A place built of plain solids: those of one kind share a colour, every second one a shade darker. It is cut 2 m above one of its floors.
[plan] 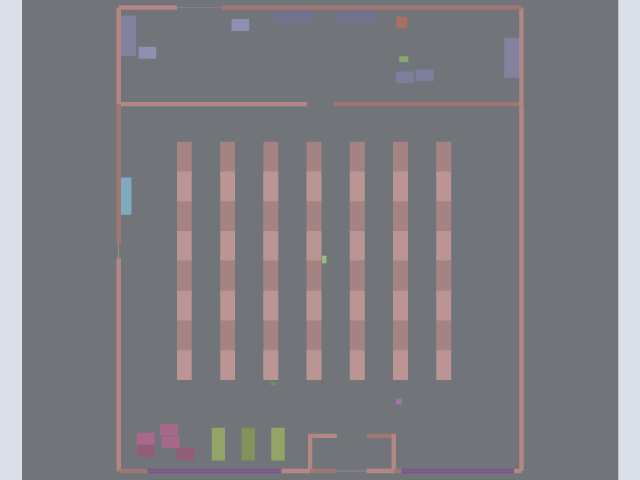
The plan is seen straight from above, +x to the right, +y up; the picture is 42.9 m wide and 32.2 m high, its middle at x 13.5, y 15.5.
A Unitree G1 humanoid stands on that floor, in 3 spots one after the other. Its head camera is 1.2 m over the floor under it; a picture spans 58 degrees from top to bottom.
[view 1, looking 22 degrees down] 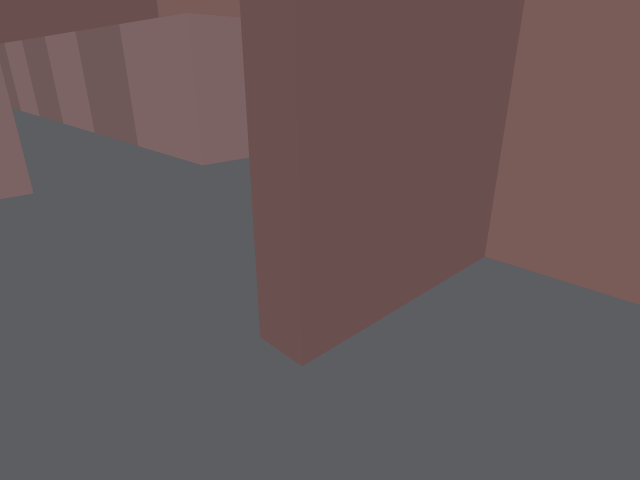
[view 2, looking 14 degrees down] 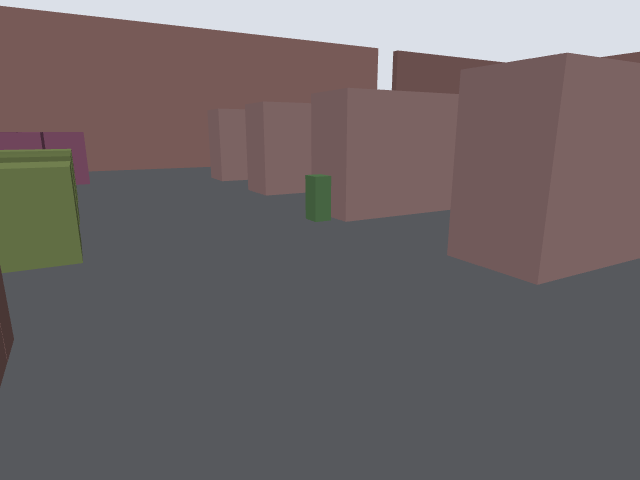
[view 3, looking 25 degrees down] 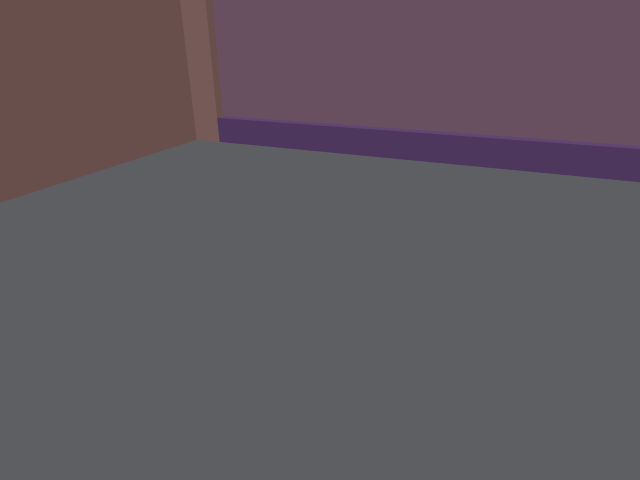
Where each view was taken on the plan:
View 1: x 15.64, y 1.06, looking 46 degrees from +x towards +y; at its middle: wall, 1.72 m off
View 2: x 15.64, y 2.96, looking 151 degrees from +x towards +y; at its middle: ground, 4.96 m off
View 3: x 23.25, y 4.80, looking -68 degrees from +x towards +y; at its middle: ground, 2.84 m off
